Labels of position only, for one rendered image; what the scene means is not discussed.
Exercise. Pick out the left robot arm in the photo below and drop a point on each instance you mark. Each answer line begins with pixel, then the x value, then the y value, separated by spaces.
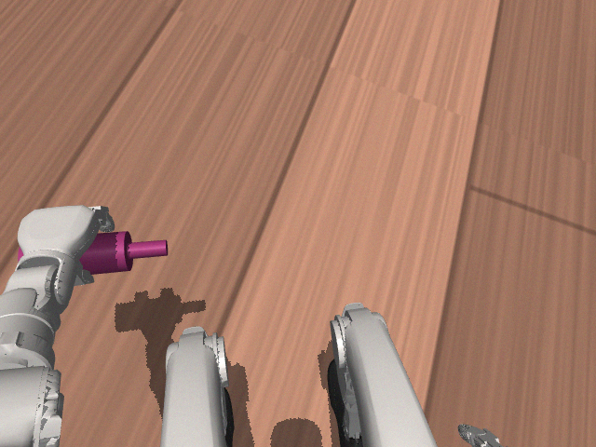
pixel 30 400

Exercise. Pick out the left robot hand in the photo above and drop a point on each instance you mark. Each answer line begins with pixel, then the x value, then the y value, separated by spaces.
pixel 67 229

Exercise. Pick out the right robot foot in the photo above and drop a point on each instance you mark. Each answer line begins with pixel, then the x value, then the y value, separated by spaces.
pixel 339 408

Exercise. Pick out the bottle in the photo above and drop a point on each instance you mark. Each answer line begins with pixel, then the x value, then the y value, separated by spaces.
pixel 114 252

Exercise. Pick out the right robot hand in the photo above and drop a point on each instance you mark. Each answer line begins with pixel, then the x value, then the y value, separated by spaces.
pixel 478 437

